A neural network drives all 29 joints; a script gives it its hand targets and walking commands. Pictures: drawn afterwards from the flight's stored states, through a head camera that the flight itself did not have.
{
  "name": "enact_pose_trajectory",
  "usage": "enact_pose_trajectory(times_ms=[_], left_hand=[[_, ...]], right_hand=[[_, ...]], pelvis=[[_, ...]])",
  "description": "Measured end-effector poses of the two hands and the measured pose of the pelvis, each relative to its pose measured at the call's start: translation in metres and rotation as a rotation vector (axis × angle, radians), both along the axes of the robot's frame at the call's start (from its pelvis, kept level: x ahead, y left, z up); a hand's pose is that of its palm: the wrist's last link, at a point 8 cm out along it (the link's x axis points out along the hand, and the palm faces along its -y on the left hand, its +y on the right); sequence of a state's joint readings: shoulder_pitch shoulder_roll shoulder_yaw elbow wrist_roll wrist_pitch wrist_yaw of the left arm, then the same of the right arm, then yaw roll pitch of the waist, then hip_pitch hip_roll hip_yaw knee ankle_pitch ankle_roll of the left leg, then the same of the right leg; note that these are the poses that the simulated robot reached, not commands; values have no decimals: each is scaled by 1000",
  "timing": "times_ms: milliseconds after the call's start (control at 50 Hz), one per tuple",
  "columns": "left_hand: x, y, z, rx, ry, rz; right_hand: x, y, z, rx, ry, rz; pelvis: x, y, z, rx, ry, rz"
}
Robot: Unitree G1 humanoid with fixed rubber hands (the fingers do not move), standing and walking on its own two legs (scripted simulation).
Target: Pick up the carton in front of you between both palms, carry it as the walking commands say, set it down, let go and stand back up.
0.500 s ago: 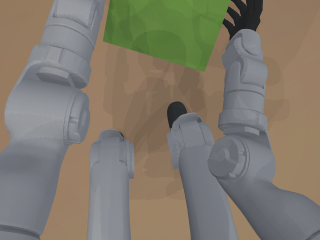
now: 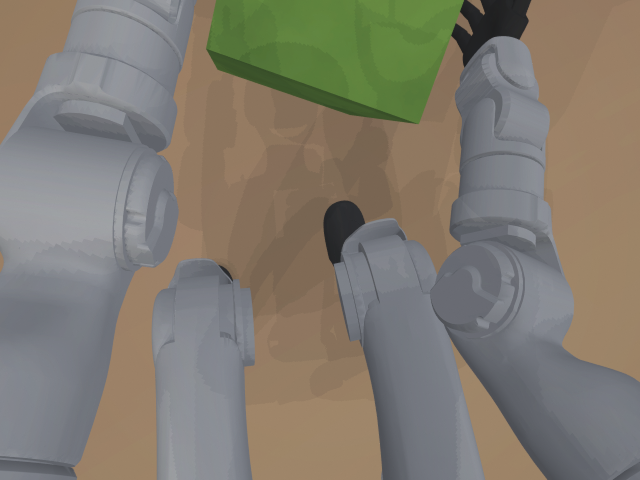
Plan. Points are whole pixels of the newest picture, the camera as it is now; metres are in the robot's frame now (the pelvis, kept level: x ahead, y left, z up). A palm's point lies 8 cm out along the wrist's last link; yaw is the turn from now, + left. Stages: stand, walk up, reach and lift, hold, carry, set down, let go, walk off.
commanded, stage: set down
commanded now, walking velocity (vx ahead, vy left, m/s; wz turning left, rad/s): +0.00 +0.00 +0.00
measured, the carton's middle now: (324, 4) +0.55 -0.11 -0.28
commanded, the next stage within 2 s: none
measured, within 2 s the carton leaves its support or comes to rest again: neither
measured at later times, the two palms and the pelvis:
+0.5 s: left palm out of the picture +0.60 +0.05 -0.18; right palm (488, 29) +0.49 -0.24 -0.17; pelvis +0.01 +0.00 -0.01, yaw -1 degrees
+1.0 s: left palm out of the picture +0.58 +0.08 -0.24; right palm (496, 65) +0.46 -0.28 -0.20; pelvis -0.01 -0.01 -0.02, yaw -1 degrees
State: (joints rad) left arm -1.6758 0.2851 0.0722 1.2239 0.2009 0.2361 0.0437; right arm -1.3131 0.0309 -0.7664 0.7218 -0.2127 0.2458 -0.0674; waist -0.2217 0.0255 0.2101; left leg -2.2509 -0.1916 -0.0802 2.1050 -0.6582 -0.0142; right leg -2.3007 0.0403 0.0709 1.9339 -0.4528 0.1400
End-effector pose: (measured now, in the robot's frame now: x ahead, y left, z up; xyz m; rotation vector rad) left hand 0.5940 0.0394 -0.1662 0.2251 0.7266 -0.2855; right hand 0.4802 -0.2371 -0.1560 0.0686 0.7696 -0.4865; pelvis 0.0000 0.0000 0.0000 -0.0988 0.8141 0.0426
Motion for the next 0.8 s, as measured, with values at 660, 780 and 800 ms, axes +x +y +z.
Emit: enact_pose_trajectory(times_ms=[660,780,800], left_hand=[[4,10,-17,-79,-17,-45],[4,12,-23,-78,-17,-70],[3,13,-28,-75,-9,-71]], right_hand=[[14,-5,-12,-14,9,68],[6,-3,-23,-12,53,84],[3,-2,-28,-8,70,91]], pelvis=[[6,0,-16,-26,-19,3],[5,-1,-17,-29,-29,1],[5,-2,-17,-30,-29,1]])
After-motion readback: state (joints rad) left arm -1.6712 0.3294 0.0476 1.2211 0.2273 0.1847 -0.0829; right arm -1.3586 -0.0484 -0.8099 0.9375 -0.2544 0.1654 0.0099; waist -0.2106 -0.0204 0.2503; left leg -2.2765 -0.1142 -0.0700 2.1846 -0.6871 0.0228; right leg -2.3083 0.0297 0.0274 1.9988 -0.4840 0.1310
